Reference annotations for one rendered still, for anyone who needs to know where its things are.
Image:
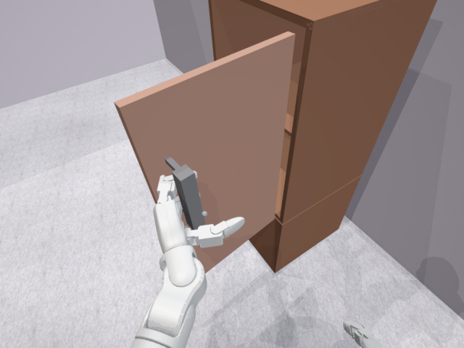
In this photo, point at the cupboard door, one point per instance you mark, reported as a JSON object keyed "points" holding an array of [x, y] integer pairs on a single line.
{"points": [[226, 121]]}

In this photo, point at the left robot hand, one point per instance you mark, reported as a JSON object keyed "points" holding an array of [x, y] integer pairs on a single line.
{"points": [[170, 228]]}

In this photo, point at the left robot forearm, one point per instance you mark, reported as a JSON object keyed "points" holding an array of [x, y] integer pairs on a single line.
{"points": [[171, 315]]}

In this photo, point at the right robot hand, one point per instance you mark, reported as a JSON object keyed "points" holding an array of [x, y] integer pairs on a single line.
{"points": [[362, 335]]}

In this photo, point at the handle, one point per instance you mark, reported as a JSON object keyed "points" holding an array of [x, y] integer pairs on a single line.
{"points": [[185, 181]]}

